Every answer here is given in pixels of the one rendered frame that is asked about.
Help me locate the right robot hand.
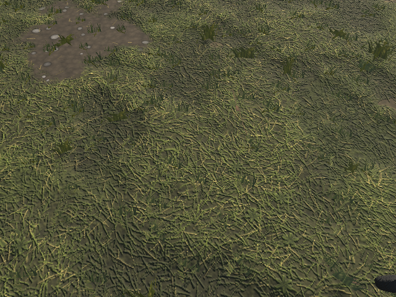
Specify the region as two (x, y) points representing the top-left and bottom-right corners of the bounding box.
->
(374, 275), (396, 293)

